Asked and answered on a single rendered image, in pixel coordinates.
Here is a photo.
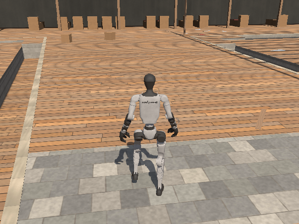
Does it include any robot torso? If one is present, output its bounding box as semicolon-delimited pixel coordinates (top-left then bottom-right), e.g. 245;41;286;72
139;94;160;140

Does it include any robot right hand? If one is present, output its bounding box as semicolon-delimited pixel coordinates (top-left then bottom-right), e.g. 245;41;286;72
168;128;178;137

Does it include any right robot upper arm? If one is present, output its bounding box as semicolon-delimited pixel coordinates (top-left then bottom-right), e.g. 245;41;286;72
159;94;173;119

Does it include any left robot thigh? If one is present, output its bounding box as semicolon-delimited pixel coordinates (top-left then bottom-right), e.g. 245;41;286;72
134;129;143;152

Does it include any robot left forearm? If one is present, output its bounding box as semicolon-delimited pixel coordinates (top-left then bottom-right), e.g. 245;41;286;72
121;114;131;133

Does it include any robot left hand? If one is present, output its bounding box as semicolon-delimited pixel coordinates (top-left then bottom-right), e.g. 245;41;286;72
119;131;130;143

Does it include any robot right forearm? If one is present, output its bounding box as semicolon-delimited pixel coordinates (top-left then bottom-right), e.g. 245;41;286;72
168;112;177;129

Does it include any left robot upper arm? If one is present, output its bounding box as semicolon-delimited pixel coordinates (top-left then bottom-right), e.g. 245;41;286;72
127;94;140;120

